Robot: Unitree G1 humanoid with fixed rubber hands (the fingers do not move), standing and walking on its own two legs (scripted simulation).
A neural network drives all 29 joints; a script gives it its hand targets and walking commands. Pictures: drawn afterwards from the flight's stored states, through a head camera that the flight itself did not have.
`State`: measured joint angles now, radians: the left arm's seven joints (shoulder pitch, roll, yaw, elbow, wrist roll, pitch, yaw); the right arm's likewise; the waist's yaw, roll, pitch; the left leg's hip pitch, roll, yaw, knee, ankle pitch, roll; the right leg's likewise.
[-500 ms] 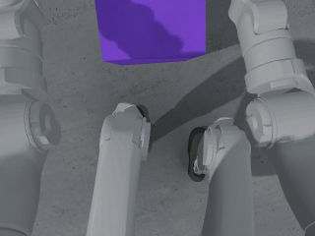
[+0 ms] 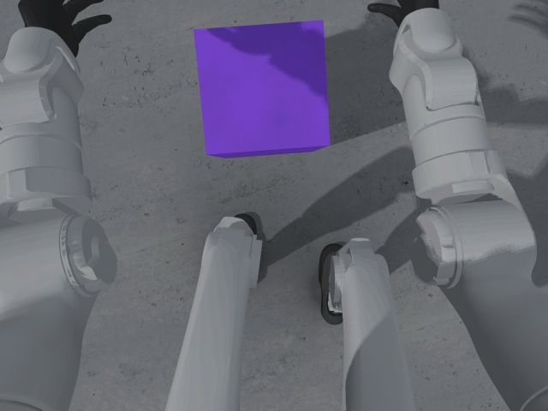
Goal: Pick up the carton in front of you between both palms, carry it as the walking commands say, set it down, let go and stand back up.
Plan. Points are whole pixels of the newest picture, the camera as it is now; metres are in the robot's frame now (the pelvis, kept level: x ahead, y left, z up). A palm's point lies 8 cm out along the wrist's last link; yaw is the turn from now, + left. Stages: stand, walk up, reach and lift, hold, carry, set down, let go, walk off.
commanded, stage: set down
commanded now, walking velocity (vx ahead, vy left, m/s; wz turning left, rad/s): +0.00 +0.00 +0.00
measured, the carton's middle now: (264, 103) +0.51 +0.11 -0.41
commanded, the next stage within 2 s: let go in 0.26 s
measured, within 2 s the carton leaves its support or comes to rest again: neither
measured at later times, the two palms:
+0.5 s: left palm out of the picture +0.45 +0.32 +0.02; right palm (505, 16) +0.52 -0.08 +0.02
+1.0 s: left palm out of the picture +0.29 +0.27 +0.14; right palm out of the picture +0.36 -0.17 +0.13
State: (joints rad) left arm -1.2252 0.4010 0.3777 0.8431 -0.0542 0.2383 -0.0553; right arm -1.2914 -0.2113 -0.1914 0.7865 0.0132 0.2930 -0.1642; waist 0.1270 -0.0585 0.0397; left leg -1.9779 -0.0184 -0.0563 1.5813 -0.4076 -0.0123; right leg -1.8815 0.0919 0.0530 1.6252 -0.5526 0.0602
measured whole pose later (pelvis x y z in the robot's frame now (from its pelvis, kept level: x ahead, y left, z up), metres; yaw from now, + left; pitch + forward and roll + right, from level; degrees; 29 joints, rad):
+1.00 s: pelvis +0.09 +0.01 +0.22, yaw +4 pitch +17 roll -1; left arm -0.01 0.21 0.10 0.50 -0.01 0.00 -0.09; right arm -0.08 -0.13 -0.12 0.55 -0.07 0.01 -0.02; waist 0.06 0.01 -0.01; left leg -0.69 -0.04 -0.06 0.60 -0.22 0.01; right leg -0.59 0.01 0.08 0.60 -0.32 0.03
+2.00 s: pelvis +0.15 +0.01 +0.22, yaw +11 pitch +5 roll +1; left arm 0.34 0.30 0.03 0.59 0.02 -0.01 0.05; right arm 0.34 -0.26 -0.03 0.74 -0.03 -0.06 -0.01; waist 0.02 -0.03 -0.09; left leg -0.40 -0.10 -0.13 0.68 -0.36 0.01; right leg -0.25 -0.06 -0.04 0.66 -0.49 0.03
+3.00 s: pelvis +0.14 +0.00 +0.22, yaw +17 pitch +2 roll -1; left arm 0.41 0.30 0.02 0.70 0.02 0.06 0.05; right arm 0.33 -0.26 0.00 0.74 -0.03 0.02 -0.03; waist 0.02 -0.01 -0.03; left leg -0.40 -0.12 -0.21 0.73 -0.36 0.01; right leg -0.17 -0.06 -0.15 0.63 -0.50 0.02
